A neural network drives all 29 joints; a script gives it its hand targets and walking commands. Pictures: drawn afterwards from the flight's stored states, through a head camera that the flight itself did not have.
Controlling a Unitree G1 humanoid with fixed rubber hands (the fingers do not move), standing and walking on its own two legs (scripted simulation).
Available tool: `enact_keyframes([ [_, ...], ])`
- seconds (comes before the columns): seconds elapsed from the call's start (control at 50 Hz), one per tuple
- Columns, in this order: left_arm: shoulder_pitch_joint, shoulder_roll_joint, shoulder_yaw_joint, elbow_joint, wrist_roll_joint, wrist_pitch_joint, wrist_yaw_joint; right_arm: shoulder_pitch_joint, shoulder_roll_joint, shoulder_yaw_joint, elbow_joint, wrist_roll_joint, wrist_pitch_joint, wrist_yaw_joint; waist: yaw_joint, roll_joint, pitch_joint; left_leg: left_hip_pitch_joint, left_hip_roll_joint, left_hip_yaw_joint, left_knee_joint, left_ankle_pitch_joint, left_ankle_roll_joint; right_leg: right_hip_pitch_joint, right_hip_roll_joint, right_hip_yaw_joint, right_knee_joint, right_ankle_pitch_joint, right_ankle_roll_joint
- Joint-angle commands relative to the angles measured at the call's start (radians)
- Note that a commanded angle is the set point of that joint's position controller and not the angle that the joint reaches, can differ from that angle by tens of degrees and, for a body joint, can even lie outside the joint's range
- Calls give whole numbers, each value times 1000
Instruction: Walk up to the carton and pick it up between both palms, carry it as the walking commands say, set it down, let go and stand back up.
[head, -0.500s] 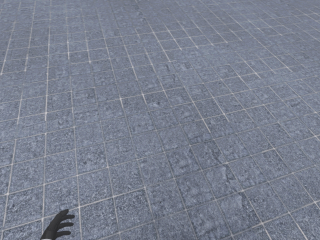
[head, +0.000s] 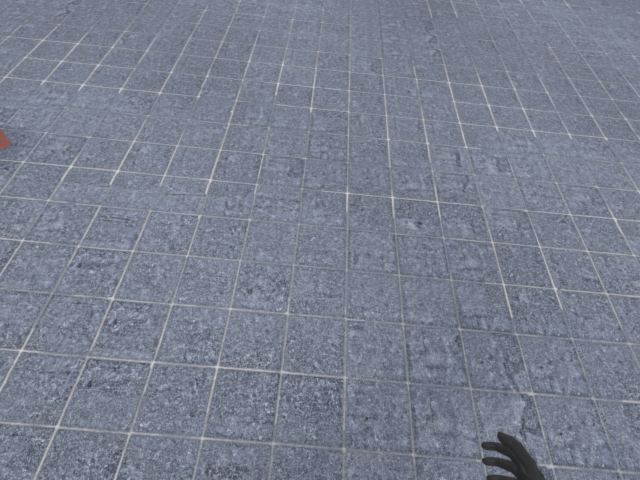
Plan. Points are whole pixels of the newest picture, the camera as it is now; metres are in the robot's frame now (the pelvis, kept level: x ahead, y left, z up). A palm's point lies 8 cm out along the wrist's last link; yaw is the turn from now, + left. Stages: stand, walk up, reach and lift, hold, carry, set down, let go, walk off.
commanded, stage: walk up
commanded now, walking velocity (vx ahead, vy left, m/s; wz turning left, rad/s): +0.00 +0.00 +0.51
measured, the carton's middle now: out of the picture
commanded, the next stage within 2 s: none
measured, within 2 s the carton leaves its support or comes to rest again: neither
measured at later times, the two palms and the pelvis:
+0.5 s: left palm out of the picture +0.13 +0.27 -0.08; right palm out of the picture +0.08 -0.27 -0.10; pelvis +0.00 -0.01 +0.02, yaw +14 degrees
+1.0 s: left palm out of the picture -0.18 +0.23 -0.06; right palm (394, 360) +0.31 -0.11 -0.10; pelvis +0.05 +0.03 +0.02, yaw +29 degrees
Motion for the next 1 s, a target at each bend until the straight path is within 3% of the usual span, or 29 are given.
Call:
enact_keyframes([
  [0.0, -135, 85, 10, -126, 0, 5, -5, 219, -212, -61, -10, 4, -19, -35, -111, 309, -132, 264, 347, -447, -215, 679, 206, -368, 60, 250, 501, -216, 41],
  [0.02, -106, 91, 3, -91, 1, 5, -7, 161, -163, -48, -21, 7, -18, -40, -72, 238, -111, 261, 286, -372, -211, 646, 155, -370, 46, 259, 504, -134, 44],
  [0.06, -56, 93, 3, -42, 8, 13, -12, 72, -128, -36, -47, 13, -21, -47, -26, 228, -106, 211, 188, -249, -223, 651, 96, -308, 55, 241, 485, -13, 48],
  [0.08, -67, 89, 6, -44, 5, 18, -11, 86, -128, -35, -44, 14, -22, -47, -28, 211, -101, 204, 181, -246, -222, 686, 93, -299, 66, 231, 481, 7, 47],
  [0.16, -152, 86, 11, -61, 5, 36, -4, 169, -132, -35, -16, 7, -27, -41, -54, 174, -79, 161, 174, -304, -262, 571, 96, -256, 99, 231, 380, 16, 59],
  [0.18, -179, 83, 27, -75, 1, 38, -4, 193, -147, -41, 2, -4, -32, -45, -100, 170, -96, 204, 193, -328, -254, 661, 101, -273, 106, 241, 368, -2, 67],
  [0.2, -199, 77, 26, -81, 1, 40, -3, 224, -148, -41, 12, -3, -35, -49, -106, 153, -100, 226, 200, -356, -253, 693, 103, -287, 109, 252, 356, 6, 65],
  [0.26, -213, 69, 22, -84, 2, 39, 1, 224, -152, -42, 28, -6, -36, -56, -100, 165, -103, 248, 207, -414, -269, 655, 121, -310, 117, 276, 318, 24, 61],
  [0.34, -245, 58, 17, -98, -3, 29, 4, 193, -139, -35, 40, -16, -32, -56, -88, 161, -111, 205, 204, -479, -298, 496, 163, -261, 135, 301, 211, 24, 54],
  [0.36, -214, 74, 26, -102, -12, 23, 9, 180, -164, -44, 35, -8, -31, -43, -83, 162, -122, 193, 206, -480, -278, 500, 167, -207, 123, 302, 182, 5, 31],
  [0.44, -201, 70, 26, -96, -28, 6, 22, 164, -160, -42, 50, -20, -18, -33, -70, 178, -120, 70, 160, -477, -253, 411, 155, -46, 161, 271, 13, -41, 15],
  [0.46, -168, 62, 24, -86, -32, -1, 26, 159, -157, -42, 50, -21, -15, -32, -49, 161, -121, 25, 139, -466, -226, 369, 134, 29, 157, 261, -92, 11, 8],
  [0.48, -91, 65, 27, -66, -35, -9, 33, 129, -148, -39, 40, -21, -13, -29, 0, 129, -141, -67, 96, -445, -158, 278, 101, 181, 130, 275, -257, 90, -7],
  [0.5, -27, 128, 50, -47, -23, -17, 40, 123, -95, -24, 19, -22, -21, -29, 40, -54, -164, -232, -26, -346, 22, 68, 48, 316, -40, 456, -374, 93, -50],
  [0.52, 5, 218, 67, -39, -12, -10, 43, 131, -40, -11, -10, -26, -22, -35, 29, -270, -161, -366, -125, -225, 259, -259, -11, 316, -266, 662, -404, 223, -123],
  [0.54, -32, 223, 60, -44, -17, -2, 40, 114, -67, -21, -17, -36, -16, -35, 10, -198, -117, -349, -60, -205, 431, -291, -34, 192, -317, 639, -403, 254, -174],
  [0.56, -110, 183, 47, -64, -25, -3, 35, 132, -87, -35, -14, -41, -10, -28, -39, -100, -76, -331, -34, -194, 500, -222, -50, 112, -280, 546, -395, 236, -160],
  [0.58, -168, 147, 41, -83, -22, -8, 30, 148, -95, -37, 7, -36, -3, -25, -64, -77, -51, -284, -18, -182, 533, -147, -57, 48, -224, 487, -392, 224, -153],
  [0.62, -142, 85, 21, -50, -3, -37, 25, 158, -103, -45, 36, -28, 15, -8, -67, -39, -17, -219, -4, -134, 618, -69, -65, -53, -148, 398, -392, 210, -154],
  [0.64, 15, 176, 45, 3, 3, -41, 40, 70, -129, -44, -18, -39, 26, 43, -35, 4, -106, -420, 35, -155, 674, 12, -55, 125, -201, 527, -471, -251, -97],
  [0.66, 46, 214, 52, 8, -6, -35, 54, 17, -116, -39, -50, -45, 35, 68, -24, 33, -38, -542, 44, -190, 689, 55, -63, 159, -253, 571, -511, -318, -21],
  [0.68, 56, 211, 53, 8, -6, -39, 54, 11, -103, -36, -52, -45, 32, 77, -21, 9, -8, -539, 59, -194, 668, 100, -60, 168, -245, 524, -507, -272, 7],
  [0.74, 161, 149, 42, 46, -11, -79, 44, 34, -68, -25, -20, -43, 11, 101, 1, -62, -22, -495, 60, -151, 624, 192, -52, 255, -163, 362, -443, 88, 42],
  [0.8, 220, 151, 43, 63, -13, -92, 35, 4, -56, -24, -26, -35, 14, 101, 16, -121, 6, -472, 63, -132, 621, 209, -53, 251, -159, 307, -436, 276, 62],
  [0.9, 294, 156, 56, 84, -10, -93, 32, -87, -46, -15, -50, -24, 13, 108, 48, -153, 74, -488, 77, -96, 512, 230, -67, 266, -168, 216, -431, 457, 30],
  [0.96, 309, 163, 66, 87, -7, -90, 31, -170, -40, -7, -76, -22, 6, 111, 68, -154, 91, -481, 88, -83, 381, 212, -74, 291, -202, 188, -420, 488, -20],
  [0.98, 293, 163, 66, 79, -10, -88, 27, -178, -27, -1, -81, -17, 3, 108, 66, -177, 87, -441, 90, -79, 307, 209, -68, 266, -210, 164, -427, 445, -32],
])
